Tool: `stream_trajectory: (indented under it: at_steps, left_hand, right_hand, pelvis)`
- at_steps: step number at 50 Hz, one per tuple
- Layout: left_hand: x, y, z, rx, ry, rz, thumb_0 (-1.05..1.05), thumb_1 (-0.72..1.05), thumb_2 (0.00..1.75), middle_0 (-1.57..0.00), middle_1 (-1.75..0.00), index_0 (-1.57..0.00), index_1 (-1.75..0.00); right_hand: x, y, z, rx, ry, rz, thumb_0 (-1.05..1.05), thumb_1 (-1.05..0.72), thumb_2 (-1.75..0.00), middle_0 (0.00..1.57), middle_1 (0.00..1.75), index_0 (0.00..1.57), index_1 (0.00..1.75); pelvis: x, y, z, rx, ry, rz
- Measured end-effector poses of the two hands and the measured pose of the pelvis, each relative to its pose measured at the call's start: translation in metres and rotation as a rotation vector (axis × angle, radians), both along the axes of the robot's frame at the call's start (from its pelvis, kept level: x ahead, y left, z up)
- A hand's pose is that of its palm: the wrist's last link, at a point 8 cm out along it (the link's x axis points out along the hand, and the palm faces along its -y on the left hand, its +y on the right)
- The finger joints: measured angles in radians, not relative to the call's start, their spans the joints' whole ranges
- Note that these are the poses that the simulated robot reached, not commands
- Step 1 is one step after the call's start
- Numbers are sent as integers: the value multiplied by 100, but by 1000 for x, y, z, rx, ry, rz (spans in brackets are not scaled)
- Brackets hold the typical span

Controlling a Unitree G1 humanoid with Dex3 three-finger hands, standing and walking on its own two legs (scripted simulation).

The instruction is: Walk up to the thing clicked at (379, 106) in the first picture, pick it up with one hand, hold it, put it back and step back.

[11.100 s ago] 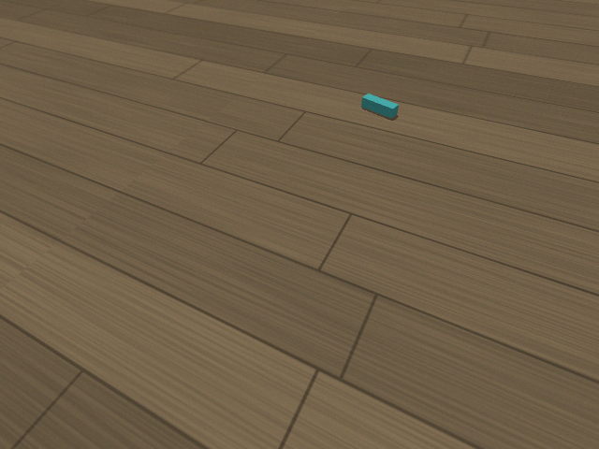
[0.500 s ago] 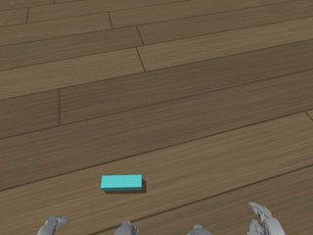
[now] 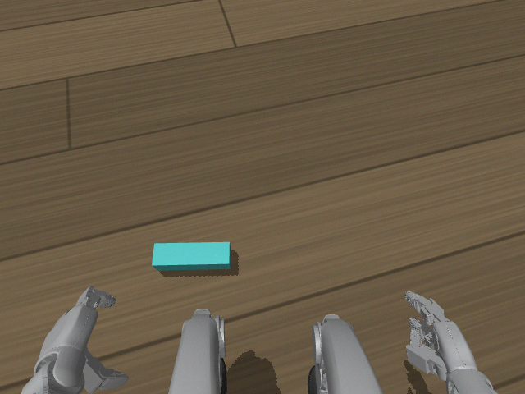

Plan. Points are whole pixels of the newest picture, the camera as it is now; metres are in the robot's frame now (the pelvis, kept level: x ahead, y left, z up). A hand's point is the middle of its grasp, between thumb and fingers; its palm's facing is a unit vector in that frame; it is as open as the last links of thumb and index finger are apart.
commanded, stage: rise first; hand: left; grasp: from above
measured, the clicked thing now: (193, 256) +0.47 +0.22 -0.55
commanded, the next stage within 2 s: none
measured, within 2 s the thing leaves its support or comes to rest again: neither
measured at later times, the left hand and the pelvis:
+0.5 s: hand (140, 287) +0.34 +0.28 -0.31, palm faces -0.49 -0.20 -0.85, open 14.1 cm; pelvis -0.06 +0.00 -0.17, yaw -4 degrees
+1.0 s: hand (154, 268) +0.39 +0.28 -0.38, palm faces -0.47 +0.01 -0.88, open 14.2 cm; pelvis -0.06 +0.01 -0.23, yaw -7 degrees
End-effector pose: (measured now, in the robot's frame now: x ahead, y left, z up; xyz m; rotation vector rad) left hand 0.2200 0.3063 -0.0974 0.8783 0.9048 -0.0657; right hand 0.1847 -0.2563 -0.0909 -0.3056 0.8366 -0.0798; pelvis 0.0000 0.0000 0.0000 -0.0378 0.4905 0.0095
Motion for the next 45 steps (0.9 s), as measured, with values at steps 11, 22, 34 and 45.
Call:
stream_trajectory:
  at_steps: [11,22,34,45]
  left_hand:
    - [71,-6,-85,191,-101,-242,-1,-56,101,-8,-108,-7,-107]
    - [118,-12,-144,296,-145,-431,-1,-55,103,-8,-107,-7,-107]
    - [154,-18,-186,380,-196,-576,0,-56,105,-8,-104,-7,-104]
    - [176,-24,-213,424,-208,-659,0,-55,103,-8,-102,-7,-102]
  right_hand:
    - [-52,-14,-119,-3,187,-34,1,-92,-90,20,30,21,30]
    - [-136,-22,-189,-23,382,-107,1,-92,-90,20,30,21,30]
    - [-193,-27,-218,-77,522,-159,1,-91,-90,20,30,21,30]
    - [-202,-20,-235,-86,568,-154,0,-91,-90,20,30,21,30]
  pelvis:
    - [-30,-4,-93,-12,88,-21]
    - [-54,-4,-160,-33,81,-44]
    - [-64,0,-205,-57,57,-57]
    - [-62,4,-226,-72,57,-66]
